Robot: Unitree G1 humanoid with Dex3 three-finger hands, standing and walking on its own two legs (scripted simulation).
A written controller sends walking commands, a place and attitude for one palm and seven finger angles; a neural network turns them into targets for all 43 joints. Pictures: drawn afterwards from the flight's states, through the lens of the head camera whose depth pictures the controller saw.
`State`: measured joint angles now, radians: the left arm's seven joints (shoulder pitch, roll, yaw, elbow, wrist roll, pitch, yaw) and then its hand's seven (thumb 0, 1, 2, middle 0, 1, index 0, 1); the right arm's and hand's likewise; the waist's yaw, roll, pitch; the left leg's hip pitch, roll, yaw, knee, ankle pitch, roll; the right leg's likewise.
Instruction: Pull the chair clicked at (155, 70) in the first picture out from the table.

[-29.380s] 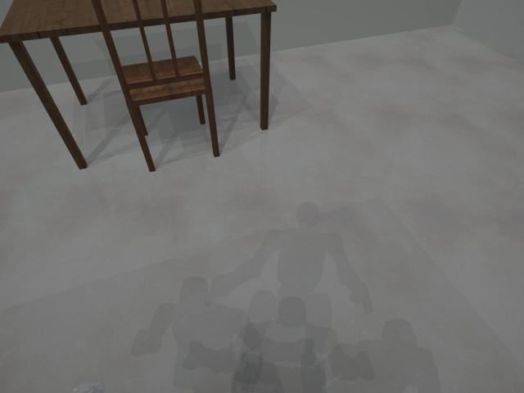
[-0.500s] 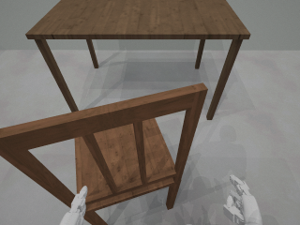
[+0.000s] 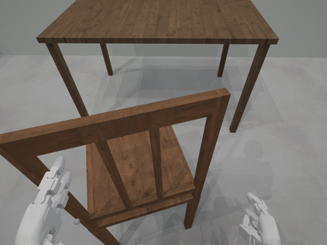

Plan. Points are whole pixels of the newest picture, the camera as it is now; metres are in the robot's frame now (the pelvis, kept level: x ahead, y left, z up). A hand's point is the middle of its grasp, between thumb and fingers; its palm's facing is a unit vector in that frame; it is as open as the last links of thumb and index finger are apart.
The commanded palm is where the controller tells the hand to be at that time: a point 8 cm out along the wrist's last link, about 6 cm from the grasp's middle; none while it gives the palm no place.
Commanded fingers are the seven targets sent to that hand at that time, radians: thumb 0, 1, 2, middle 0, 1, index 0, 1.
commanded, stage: draw the hand back to the body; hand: left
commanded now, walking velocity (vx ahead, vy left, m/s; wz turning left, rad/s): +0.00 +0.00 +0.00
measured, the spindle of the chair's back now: (117, 180) +0.28 +0.14 +0.00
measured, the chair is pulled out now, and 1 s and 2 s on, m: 0.60 0.59 0.59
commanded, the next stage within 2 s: step back with the hand held close in 1.08 s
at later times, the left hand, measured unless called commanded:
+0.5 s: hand (56, 198) +0.18 +0.20 +0.14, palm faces +0.19 -0.89 -0.42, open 12.2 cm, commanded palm +0.15 +0.28 +0.21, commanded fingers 0.00 0.57 0.74 -0.16 -0.23 -0.16 -0.23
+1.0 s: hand (48, 193) +0.19 +0.22 +0.14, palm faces +0.26 -0.86 -0.45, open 7.3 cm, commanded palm +0.17 +0.28 +0.24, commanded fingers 0.00 0.90 0.90 -0.20 -0.30 -0.20 -0.30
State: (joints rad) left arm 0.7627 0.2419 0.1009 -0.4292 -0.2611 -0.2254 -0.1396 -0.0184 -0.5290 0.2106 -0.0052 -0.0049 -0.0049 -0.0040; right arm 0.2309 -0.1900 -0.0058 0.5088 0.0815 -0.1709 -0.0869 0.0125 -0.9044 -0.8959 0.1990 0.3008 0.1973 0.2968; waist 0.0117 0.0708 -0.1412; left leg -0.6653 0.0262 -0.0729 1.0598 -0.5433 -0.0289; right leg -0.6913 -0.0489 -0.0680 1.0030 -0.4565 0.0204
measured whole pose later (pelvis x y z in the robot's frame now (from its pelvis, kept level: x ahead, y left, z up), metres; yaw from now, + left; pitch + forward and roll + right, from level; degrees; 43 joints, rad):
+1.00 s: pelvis +0.03 -0.02 +0.06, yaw +0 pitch -5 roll +0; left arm 0.60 0.40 0.15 -0.38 -0.10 0.16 0.12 0.01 0.87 0.89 -0.42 -0.37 -0.26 -0.29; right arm 0.17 -0.24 0.05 0.67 0.03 -0.24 -0.10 0.01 -0.90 -0.90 0.20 0.30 0.20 0.30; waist 0.07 0.08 0.05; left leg -0.07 0.05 -0.05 0.49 -0.33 -0.05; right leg -0.14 -0.02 -0.07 0.51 -0.28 0.00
